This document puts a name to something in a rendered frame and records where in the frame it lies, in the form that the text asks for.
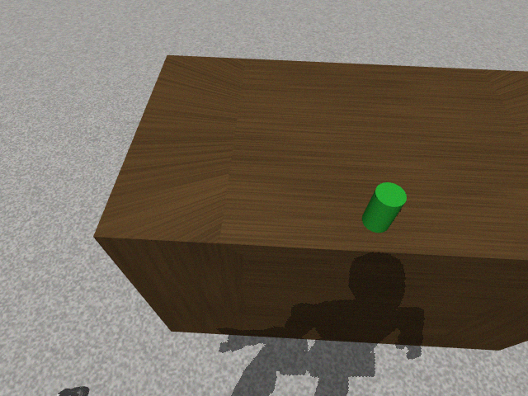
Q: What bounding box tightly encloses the can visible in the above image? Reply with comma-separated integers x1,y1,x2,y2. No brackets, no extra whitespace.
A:
362,182,407,233

